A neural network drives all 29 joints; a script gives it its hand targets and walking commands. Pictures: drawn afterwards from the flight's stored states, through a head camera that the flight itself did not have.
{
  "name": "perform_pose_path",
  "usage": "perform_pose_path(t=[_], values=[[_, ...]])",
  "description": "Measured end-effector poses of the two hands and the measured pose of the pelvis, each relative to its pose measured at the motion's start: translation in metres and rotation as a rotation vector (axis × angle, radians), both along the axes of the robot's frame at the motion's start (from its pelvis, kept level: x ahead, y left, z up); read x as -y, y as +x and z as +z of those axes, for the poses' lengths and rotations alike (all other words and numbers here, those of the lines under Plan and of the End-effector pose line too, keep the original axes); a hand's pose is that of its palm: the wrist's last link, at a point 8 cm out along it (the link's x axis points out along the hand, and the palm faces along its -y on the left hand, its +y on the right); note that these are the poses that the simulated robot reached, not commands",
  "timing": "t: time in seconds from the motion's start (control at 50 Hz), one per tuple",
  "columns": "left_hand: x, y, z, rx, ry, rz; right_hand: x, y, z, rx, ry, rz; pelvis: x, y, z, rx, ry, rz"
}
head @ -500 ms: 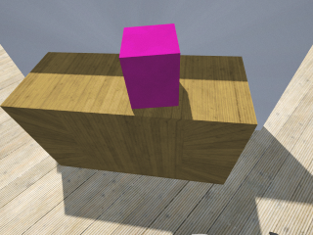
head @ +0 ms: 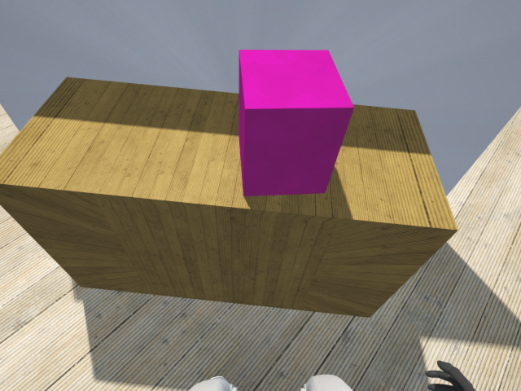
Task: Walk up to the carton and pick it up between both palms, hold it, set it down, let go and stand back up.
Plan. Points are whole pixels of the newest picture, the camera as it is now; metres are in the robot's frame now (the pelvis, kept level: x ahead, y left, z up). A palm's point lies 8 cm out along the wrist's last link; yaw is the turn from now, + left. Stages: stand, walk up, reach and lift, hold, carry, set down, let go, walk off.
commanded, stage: walk up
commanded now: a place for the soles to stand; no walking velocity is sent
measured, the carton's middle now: (284, 125) +0.66 -0.07 +0.00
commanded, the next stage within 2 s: none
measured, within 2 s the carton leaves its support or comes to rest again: neither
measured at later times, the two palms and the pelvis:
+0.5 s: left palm out of the picture +0.06 +0.41 -0.16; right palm out of the picture +0.08 -0.20 -0.11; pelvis +0.00 +0.10 -0.03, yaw -3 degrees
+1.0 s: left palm out of the picture +0.10 +0.33 -0.13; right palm out of the picture -0.02 -0.28 -0.08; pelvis +0.01 +0.03 +0.00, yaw -6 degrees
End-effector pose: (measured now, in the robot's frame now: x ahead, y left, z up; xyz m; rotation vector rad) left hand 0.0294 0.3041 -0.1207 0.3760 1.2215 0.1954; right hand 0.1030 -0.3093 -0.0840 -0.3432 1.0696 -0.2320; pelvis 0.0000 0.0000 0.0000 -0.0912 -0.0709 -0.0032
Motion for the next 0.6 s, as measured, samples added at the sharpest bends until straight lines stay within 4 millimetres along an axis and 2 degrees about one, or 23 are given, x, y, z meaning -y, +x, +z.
perform_pose_path(t=[0.1, 0.18, 0.24, 0.28, 0.32, 0.36, 0.42, 0.48, 0.54, 0.6], values=[[-0.013, 0.002, 0.004, -0.064, -0.061, -0.010, -0.015, 0.000, 0.031, 0.004, -0.035, -0.027, -0.020, 0.008, 0.020, 0.004, -0.007, -0.009], [-0.028, -0.006, 0.011, -0.114, -0.072, 0.007, -0.026, 0.011, 0.042, 0.010, -0.043, -0.039, -0.035, 0.015, 0.028, -0.020, 0.010, -0.026], [-0.046, -0.013, 0.016, -0.134, -0.045, 0.033, -0.038, 0.022, 0.036, 0.024, -0.033, -0.042, -0.048, 0.019, 0.027, -0.028, 0.020, -0.028], [-0.058, -0.020, 0.015, -0.132, -0.016, 0.052, -0.048, 0.032, 0.025, 0.032, -0.022, -0.031, -0.055, 0.019, 0.020, -0.025, 0.026, -0.022], [-0.073, -0.029, 0.003, -0.130, 0.021, 0.063, -0.058, 0.042, 0.008, 0.052, -0.014, -0.009, -0.060, 0.015, 0.002, -0.012, 0.035, -0.024], [-0.084, -0.032, -0.007, -0.137, 0.029, 0.069, -0.073, 0.045, -0.003, 0.072, -0.003, -0.010, -0.073, 0.012, -0.008, 0.023, -0.002, -0.030], [-0.103, -0.013, -0.028, -0.123, 0.034, 0.019, -0.092, 0.028, -0.015, 0.081, -0.003, -0.030, -0.089, 0.010, -0.023, 0.019, -0.017, -0.034], [-0.108, 0.018, -0.042, -0.075, -0.001, -0.042, -0.102, -0.009, -0.023, 0.012, -0.024, -0.079, -0.100, 0.004, -0.028, 0.055, 0.007, -0.054], [-0.103, 0.043, -0.040, -0.041, -0.054, -0.092, -0.109, -0.047, -0.013, -0.071, -0.043, -0.152, -0.103, 0.006, -0.017, 0.062, 0.015, -0.067], [-0.094, 0.055, -0.033, -0.046, -0.099, -0.121, -0.109, -0.080, 0.006, -0.142, -0.074, -0.214, -0.102, 0.010, -0.001, 0.041, 0.025, -0.077]])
